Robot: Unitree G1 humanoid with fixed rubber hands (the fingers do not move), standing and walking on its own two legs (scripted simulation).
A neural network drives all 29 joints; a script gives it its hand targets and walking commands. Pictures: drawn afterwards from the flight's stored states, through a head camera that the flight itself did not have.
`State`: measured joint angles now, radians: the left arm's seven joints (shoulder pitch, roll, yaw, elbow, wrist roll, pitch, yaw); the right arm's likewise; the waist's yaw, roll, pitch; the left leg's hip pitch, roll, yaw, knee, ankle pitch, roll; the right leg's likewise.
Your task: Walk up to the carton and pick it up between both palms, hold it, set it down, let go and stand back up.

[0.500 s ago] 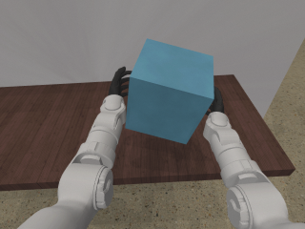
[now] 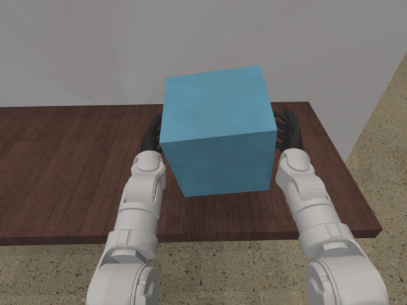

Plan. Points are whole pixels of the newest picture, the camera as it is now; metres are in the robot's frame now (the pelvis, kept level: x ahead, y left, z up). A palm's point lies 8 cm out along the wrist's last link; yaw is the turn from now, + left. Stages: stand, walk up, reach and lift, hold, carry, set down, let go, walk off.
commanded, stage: reach and lift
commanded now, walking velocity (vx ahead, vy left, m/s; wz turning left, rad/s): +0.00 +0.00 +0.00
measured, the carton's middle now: (219, 135) +0.42 -0.04 +0.14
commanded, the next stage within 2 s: hold in 1.16 s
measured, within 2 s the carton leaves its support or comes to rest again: neither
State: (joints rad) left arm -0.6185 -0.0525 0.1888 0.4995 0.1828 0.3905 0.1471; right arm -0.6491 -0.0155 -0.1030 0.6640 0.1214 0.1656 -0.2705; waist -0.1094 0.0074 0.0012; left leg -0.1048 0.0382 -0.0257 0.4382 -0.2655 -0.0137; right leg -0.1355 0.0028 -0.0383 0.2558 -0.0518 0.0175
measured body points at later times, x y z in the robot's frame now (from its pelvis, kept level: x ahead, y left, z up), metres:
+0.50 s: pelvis -0.01 -0.02 +0.00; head -0.03 -0.01 +0.45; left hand +0.38 +0.14 +0.16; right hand +0.39 -0.14 +0.16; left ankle -0.01 +0.12 -0.75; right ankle +0.06 -0.14 -0.75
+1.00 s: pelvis -0.01 -0.01 +0.00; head -0.03 +0.02 +0.45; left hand +0.36 +0.13 +0.16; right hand +0.37 -0.15 +0.15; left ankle -0.01 +0.12 -0.75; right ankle +0.06 -0.13 -0.75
